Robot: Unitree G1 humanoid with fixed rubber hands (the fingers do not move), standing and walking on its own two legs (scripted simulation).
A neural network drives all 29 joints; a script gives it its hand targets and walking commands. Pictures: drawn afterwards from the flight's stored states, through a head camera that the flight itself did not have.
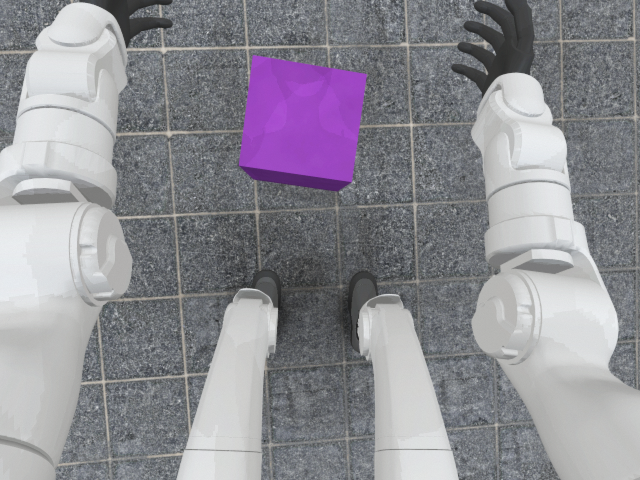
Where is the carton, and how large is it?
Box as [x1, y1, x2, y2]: [239, 55, 366, 190]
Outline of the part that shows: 253,55 239,165 253,179 330,190 338,190 349,183 352,177 366,74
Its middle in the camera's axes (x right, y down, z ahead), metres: -0.04 -0.22 +0.83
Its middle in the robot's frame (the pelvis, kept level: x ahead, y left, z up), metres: +0.54 +0.03 -0.53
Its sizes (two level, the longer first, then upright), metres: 0.210 0.200 0.250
